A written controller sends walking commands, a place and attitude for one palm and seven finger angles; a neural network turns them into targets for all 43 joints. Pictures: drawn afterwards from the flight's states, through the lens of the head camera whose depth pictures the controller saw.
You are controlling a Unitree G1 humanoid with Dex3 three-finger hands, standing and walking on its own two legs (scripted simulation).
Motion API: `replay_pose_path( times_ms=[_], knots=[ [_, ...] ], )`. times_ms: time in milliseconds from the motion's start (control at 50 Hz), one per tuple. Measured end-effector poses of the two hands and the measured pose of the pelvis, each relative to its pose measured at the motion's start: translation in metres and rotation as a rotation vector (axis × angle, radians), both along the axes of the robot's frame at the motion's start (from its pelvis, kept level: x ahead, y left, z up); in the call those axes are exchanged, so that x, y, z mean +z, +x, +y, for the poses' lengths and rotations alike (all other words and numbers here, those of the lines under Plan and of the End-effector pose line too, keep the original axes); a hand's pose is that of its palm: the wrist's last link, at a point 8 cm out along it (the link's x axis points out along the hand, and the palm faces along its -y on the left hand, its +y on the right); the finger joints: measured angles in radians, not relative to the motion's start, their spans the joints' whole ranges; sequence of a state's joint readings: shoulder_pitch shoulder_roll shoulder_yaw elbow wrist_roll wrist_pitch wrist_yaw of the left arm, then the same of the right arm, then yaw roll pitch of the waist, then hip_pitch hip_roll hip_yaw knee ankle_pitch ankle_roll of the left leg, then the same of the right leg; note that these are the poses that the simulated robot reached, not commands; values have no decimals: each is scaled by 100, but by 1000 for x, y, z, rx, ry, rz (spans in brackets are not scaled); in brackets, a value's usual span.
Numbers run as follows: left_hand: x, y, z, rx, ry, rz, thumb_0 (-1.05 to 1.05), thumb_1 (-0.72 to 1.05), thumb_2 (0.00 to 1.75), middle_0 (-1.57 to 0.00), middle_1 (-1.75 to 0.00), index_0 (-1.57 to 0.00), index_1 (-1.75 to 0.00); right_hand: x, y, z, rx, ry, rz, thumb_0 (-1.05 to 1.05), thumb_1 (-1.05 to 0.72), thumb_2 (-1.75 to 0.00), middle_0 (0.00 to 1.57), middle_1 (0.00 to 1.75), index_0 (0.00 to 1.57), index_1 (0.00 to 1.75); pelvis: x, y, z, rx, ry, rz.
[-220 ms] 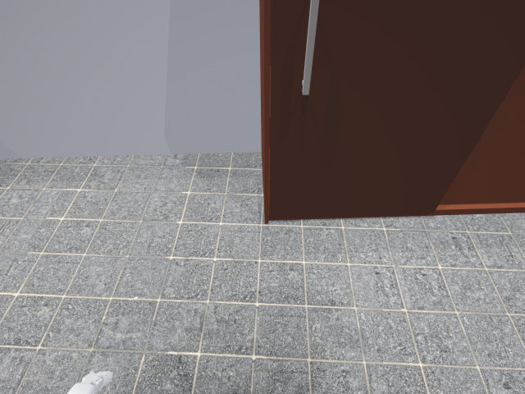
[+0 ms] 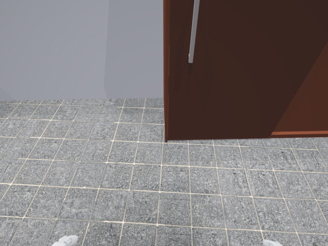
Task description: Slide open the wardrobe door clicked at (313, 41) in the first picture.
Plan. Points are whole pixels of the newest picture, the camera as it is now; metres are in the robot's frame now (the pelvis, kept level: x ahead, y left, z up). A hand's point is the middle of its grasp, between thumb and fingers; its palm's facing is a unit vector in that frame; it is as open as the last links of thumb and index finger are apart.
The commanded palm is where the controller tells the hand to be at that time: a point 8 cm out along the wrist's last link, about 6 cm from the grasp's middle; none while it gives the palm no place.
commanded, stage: stand and wait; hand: left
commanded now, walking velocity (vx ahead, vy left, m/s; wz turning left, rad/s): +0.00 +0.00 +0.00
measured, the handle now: (193, 31) +0.98 -0.07 +0.11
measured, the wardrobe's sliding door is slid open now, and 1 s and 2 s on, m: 0.00 0.00 0.00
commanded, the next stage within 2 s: look at it before walking up in 0.72 s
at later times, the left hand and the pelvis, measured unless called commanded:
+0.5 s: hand out of the picture +0.05 +0.24 -0.15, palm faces -0.03 -0.94 -0.34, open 7.4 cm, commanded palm none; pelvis -0.02 -0.01 +0.01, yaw +0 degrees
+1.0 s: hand out of the picture +0.07 +0.24 -0.15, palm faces -0.03 -0.94 -0.33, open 7.4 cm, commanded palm none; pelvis -0.01 +0.00 +0.01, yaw +0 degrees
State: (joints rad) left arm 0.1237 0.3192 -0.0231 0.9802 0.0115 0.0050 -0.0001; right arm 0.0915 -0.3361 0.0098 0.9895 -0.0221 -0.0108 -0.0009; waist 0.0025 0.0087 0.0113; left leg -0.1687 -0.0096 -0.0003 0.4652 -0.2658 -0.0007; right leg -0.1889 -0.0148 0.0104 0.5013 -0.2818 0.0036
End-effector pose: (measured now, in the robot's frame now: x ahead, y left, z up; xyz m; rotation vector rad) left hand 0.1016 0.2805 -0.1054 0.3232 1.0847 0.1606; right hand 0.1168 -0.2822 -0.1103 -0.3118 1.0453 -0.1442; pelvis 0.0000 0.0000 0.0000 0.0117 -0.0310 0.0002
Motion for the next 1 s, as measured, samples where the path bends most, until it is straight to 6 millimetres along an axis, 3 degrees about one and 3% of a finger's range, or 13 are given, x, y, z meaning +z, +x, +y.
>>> replay_pose_path(
  times_ms=[280, 500, 740, 1000],
  knots=[
    [-6, -47, 1, 42, 9, 112, 1, 91, 90, -20, -30, -20, -30, -7, -50, -16, -40, -13, 130, 1, -91, -90, 20, 30, 20, 30, 4, -12, -7, 1, -4, -5],
    [-6, -56, 4, 44, 12, 127, 1, 91, 90, -20, -30, -20, -30, -9, -77, -20, -66, -17, 183, 1, -91, -90, 20, 30, 20, 30, 5, -18, -8, -1, -6, -9],
    [-7, -48, 4, 33, 3, 119, 1, 91, 90, -20, -30, -20, -30, -8, -78, -15, -68, -14, 190, 1, -91, -90, 20, 30, 20, 30, 6, -18, -5, -2, -6, 3],
    [-6, -39, 7, 38, 3, 112, 1, 91, 90, -20, -30, -20, -30, -5, -57, -11, -58, -16, 161, 1, -91, -90, 20, 30, 20, 30, 7, -10, -2, 0, -7, 2]
  ],
)
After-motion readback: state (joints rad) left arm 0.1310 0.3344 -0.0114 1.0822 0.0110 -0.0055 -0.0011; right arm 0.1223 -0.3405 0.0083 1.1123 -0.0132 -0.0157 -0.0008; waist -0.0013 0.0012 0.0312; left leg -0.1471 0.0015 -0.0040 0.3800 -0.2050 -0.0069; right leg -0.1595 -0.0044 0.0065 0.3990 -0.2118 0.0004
